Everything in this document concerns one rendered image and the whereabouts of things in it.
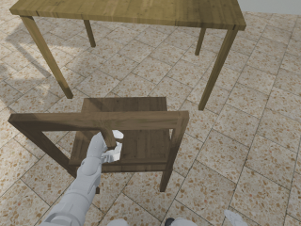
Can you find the right robot hand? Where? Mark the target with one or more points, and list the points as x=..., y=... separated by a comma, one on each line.
x=234, y=219

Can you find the left robot hand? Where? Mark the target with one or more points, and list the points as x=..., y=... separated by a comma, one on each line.
x=97, y=148

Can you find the chair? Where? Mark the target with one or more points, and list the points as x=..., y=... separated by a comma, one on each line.
x=143, y=121

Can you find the table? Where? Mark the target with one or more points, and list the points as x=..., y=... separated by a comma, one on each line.
x=212, y=14

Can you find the robot left forearm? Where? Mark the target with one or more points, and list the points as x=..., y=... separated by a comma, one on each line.
x=72, y=209

